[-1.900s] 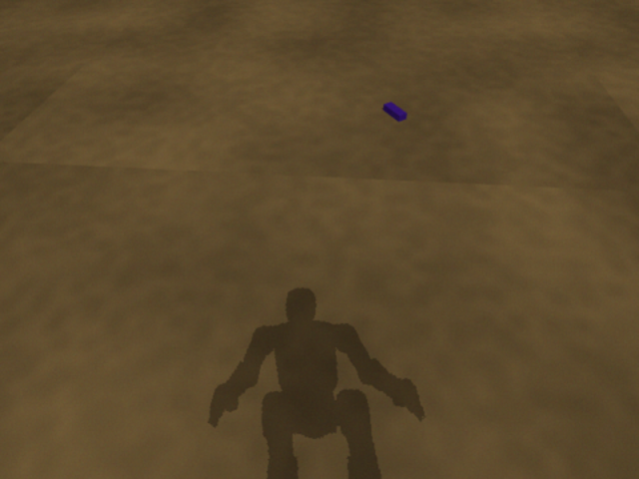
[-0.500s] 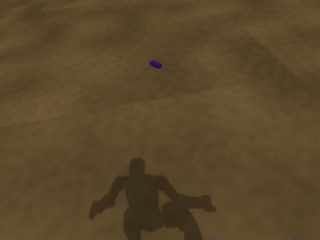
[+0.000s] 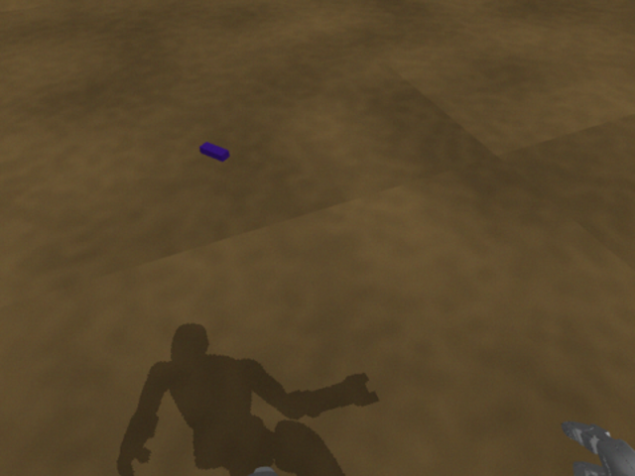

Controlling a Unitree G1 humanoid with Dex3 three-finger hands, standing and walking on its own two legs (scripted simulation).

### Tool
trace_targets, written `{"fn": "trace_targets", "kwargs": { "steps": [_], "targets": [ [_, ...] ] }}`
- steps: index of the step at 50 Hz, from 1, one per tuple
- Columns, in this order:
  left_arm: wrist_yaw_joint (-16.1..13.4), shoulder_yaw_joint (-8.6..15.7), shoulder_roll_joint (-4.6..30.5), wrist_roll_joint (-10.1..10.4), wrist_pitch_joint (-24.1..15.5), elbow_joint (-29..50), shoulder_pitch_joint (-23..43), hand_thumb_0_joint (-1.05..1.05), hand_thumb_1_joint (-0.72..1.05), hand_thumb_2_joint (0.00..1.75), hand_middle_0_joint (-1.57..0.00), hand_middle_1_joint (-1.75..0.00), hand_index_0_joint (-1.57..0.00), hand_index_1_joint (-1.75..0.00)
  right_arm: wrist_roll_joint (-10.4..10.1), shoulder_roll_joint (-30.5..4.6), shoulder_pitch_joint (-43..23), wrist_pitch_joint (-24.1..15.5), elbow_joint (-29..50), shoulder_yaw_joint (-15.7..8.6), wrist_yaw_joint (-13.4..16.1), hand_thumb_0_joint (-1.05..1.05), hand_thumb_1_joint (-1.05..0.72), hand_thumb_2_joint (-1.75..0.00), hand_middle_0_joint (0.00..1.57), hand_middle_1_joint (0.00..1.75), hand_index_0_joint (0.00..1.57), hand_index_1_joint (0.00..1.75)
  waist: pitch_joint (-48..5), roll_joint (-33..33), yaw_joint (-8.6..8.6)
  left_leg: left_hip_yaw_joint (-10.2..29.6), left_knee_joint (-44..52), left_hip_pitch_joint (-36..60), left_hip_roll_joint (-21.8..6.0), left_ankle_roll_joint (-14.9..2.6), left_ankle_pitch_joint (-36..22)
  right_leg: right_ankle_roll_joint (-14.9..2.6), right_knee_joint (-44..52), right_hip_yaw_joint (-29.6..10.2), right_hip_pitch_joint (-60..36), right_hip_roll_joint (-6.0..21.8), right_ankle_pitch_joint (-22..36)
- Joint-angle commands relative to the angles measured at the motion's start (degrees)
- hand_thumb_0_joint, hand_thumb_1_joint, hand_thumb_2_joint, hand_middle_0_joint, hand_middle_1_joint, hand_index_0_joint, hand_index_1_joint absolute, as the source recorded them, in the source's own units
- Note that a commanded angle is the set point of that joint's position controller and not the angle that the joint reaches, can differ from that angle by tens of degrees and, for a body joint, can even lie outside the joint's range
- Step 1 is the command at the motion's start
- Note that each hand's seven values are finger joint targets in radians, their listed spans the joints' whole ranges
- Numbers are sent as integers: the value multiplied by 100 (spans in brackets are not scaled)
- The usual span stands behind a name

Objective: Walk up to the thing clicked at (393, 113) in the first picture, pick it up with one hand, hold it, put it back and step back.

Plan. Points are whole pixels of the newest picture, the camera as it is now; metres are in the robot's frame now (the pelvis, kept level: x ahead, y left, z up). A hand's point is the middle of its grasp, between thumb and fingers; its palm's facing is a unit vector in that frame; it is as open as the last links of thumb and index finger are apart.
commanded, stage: walk up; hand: left
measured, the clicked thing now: (214, 151) +1.74 +0.57 -0.73
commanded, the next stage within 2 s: none
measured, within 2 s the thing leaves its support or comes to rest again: neither
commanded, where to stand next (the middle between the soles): +1.30 +0.62 m, yaw -31 degrees
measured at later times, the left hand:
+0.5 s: hand (178, 270) +0.49 +0.29 -0.10, palm faces -0.22 -0.85 -0.47, open 7.4 cm
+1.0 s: hand (95, 248) +0.58 +0.49 -0.14, palm faces -0.29 -0.80 -0.52, open 7.4 cm
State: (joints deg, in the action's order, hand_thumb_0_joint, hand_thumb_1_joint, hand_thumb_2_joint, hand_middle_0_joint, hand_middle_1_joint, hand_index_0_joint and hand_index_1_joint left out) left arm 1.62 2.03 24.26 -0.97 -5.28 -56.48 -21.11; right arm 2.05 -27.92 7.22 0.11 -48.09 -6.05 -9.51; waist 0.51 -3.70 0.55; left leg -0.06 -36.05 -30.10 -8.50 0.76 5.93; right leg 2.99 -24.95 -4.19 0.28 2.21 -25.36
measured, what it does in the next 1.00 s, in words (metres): walks ahead, turning right: right foot, then left foot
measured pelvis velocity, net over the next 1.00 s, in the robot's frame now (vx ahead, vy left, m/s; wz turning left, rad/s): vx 0.51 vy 0.18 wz -0.28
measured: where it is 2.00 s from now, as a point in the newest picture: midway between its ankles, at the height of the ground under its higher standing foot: (232, 287)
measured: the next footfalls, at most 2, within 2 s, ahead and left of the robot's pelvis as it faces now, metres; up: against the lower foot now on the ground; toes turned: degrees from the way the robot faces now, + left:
right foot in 0.42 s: +0.39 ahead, -0.03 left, +0.00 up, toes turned -16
left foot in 0.94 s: +0.67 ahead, +0.28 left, +0.00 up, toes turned -11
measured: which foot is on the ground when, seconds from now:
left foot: down 0.00-0.46, up 0.48-0.92, down 0.94-1.00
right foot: down 0.00-0.02, up 0.04-0.40, down 0.42-0.96, up 0.98-1.00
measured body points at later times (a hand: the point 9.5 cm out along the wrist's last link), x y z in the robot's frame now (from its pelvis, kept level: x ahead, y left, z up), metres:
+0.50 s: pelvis +0.28 +0.06 -0.01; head +0.29 +0.01 +0.44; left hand +0.50 +0.33 -0.07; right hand +0.22 -0.24 -0.16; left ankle +0.15 +0.18 -0.68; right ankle +0.35 -0.02 -0.72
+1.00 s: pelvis +0.51 +0.18 -0.01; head +0.56 +0.16 +0.44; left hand +0.60 +0.53 -0.11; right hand +0.58 -0.18 -0.10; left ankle +0.64 +0.28 -0.72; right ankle +0.36 +0.00 -0.68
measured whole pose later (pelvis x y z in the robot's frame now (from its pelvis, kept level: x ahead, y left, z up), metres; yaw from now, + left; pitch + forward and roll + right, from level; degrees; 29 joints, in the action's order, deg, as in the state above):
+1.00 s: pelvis +0.51 +0.18 -0.01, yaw -16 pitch -1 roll -1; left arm -3.0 3.5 27.9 -1.0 -4.6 -54.7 -22.8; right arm 3.4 -25.9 5.7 0.5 -44.7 -7.0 -7.8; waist 6.2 -1.5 1.2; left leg -2.3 -43.5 -28.3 -4.9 0.7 14.6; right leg -0.3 -52.8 -5.5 14.7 6.4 -29.3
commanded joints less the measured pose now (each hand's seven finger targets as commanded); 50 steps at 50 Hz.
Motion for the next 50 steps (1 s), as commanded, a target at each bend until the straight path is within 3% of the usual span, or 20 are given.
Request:
{"fn": "trace_targets", "kwargs": {
  "steps": [1, 2, 3, 7, 12, 17, 20, 21, 22, 23, 24, 27, 30, 37, 43, 46, 47, 48, 49, 50],
  "targets": [
    [-239, 218, 910, -16, -156, 683, 516, 0, 90, 90, -20, -30, -20, -30, 88, -1493, 2128, -333, -182, -636, 376, 0, -90, -90, 20, 30, 20, 30, -1111, -1629, -1399, 1440, 1131, 4453, -588, -389, 2577, -578, -4044, 205, 3636, -224, 23],
    [-281, 57, 737, 79, -144, 674, 419, 0, 90, 90, -20, -30, -20, -30, 54, -1790, 1815, -393, -59, -683, 481, 0, -90, -90, 20, 30, 20, 30, -723, -2096, -1194, 2782, 1916, 4205, -1229, -257, 3282, -639, -5021, 48, 4470, -645, -512],
    [-378, 89, 970, 196, -137, 645, -68, 0, 90, 90, -20, -30, -20, -30, -160, -2059, 966, -418, 139, -699, 497, 0, -90, -90, 20, 30, 20, 30, -838, -2139, -643, 3992, 2714, 4003, -1647, -650, 3200, -822, -5533, -241, 4625, -389, -210],
    [-185, 340, 1526, 341, -106, 303, 559, 0, 90, 90, -20, -30, -20, -30, -69, -1008, 437, -491, 308, -437, 550, 0, -90, -90, 20, 30, 20, 30, -320, -623, -409, 921, 2089, 2575, -672, -307, 526, -603, -4098, -139, 3504, 341, 1244],
    [-74, 238, 1041, 279, 46, 699, 1272, 0, 90, 90, -20, -30, -20, -30, -11, -803, 882, -522, 261, -355, 597, 0, -90, -90, 20, 30, 20, 30, -10, -325, -461, -105, 2025, 2956, -581, -673, -1998, -372, -2680, 357, 3614, 162, 1197],
    [-49, 280, 925, 265, 74, 805, 1519, 0, 90, 90, -20, -30, -20, -30, 75, -886, 561, -380, 536, -353, 535, 0, -90, -90, 20, 30, 20, 30, 60, -348, -366, -654, 1858, 2170, -453, -681, -1255, -544, -1144, 1071, 1992, 55, 2013],
    [-170, 487, 1174, 182, 123, 477, 506, 0, 90, 90, -20, -30, -20, -30, 40, -780, 616, -312, 653, -292, 548, 0, -90, -90, 20, 30, 20, 30, -561, 400, 184, -982, 225, 1557, -117, -436, -1747, -721, -663, 1198, 26, -184, 2154],
    [-247, 634, 1416, 138, 100, 321, -253, 0, 90, 90, -20, -30, -20, -30, 57, -628, 791, -299, 690, -215, 540, 0, -90, -90, 20, 30, 20, 30, -1015, 913, 550, -934, -1018, 927, 155, -351, -983, -806, -514, 769, -1029, 10, 1559],
    [-331, 746, 1787, 87, 75, 376, -515, 0, 90, 90, -20, -30, -20, -30, 61, -298, 1264, -265, 701, -105, 535, 0, -90, -90, 20, 30, 20, 30, -1206, 1835, 509, -736, -2170, -441, 711, -149, 2131, -1261, -80, -1405, -1945, 1289, 683],
    [-385, 762, 2026, 105, 59, 637, -189, 0, 90, 90, -20, -30, -20, -30, 62, -510, 1637, -182, 615, -67, 545, 0, -90, -90, 20, 30, 20, 30, -1163, 1489, 312, 68, -2887, -847, 608, -83, 2730, -1482, 355, -2997, -1618, 2202, -234],
    [-448, 761, 2040, 165, 73, 676, 22, 0, 90, 90, -20, -30, -20, -30, 48, -1058, 1318, -112, 605, -227, 578, 0, -90, -90, 20, 30, 20, 30, -1011, 1050, 379, 492, -3470, -1246, 612, -26, 2431, -1970, 713, -3870, -1436, 2281, -773],
    [-492, 631, 1680, 237, -73, 814, 521, 0, 90, 90, -20, -30, -20, -30, -33, -925, 967, -114, 456, -187, 577, 0, -90, -90, 20, 30, 20, 30, -146, 506, 28, 702, -3457, -775, 185, -95, 1329, -1244, 839, -1968, 91, 1541, 1479],
    [-438, 591, 1495, 211, -229, 868, 636, 0, 90, 90, -20, -30, -20, -30, -8, -702, 1156, -17, 378, -155, 481, 0, -90, -90, 20, 30, 20, 30, 147, 651, -266, 582, -2786, -180, 100, -13, 919, -1121, 682, -760, 990, 1093, 2834],
    [-453, 624, 1754, 34, -379, 879, 312, 0, 90, 90, -20, -30, -20, -30, 116, -678, 155, 134, 753, -263, 206, 0, -90, -90, 20, 30, 20, 30, 447, 965, -154, 331, -1818, -378, -240, 172, 112, -1349, 1033, -484, 1732, 976, 1012],
    [-524, 645, 1982, -4, -330, 778, -224, 0, 90, 90, -20, -30, -20, -30, 122, -716, -837, -11, 998, -303, 112, 0, -90, -90, 20, 30, 20, 30, 224, 930, 123, 222, -599, -66, -83, -29, 476, -1386, 125, -467, 1180, 1189, 2376],
    [-547, 592, 2020, -11, -229, 970, 384, 0, 90, 90, -20, -30, -20, -30, 122, -945, 392, -5, 625, -492, 153, 0, -90, -90, 20, 30, 20, 30, -384, 710, -721, -127, 252, 2115, 257, -296, 970, -1156, -1073, -176, 2106, 1164, 2393],
    [-554, 449, 1562, -12, -213, 975, 156, 0, 90, 90, -20, -30, -20, -30, 179, -1322, 1320, -35, 311, -664, 224, 0, -90, -90, 20, 30, 20, 30, -903, -458, -1144, 83, 590, 3381, 412, -506, 1256, -846, -2861, 233, 2630, 642, 2284],
    [-540, 227, 852, 25, -205, 936, -380, 0, 90, 90, -20, -30, -20, -30, 199, -1723, 1629, -77, 290, -775, 333, 0, -90, -90, 20, 30, 20, 30, -1052, -2073, -1142, 1619, 1174, 4227, -751, -613, 1474, -540, -4228, 428, 3924, -187, -565],
    [-641, 240, 1098, 139, -162, 835, -567, 0, 90, 90, -20, -30, -20, -30, 42, -1949, 1236, -98, 452, -759, 430, 0, -90, -90, 20, 30, 20, 30, -1052, -1857, -888, 3229, 1821, 4269, -1466, -1022, 1787, -592, -4642, 396, 4664, -533, -724],
    [-690, 291, 1413, 112, -116, 679, -360, 0, 90, 90, -20, -30, -20, -30, -89, -1925, 923, -56, 502, -785, 445, 0, -90, -90, 20, 30, 20, 30, -794, -1501, -766, 3179, 1901, 3617, -1509, -1335, 2378, -725, -4994, 80, 4549, -43, -423]
  ]
}}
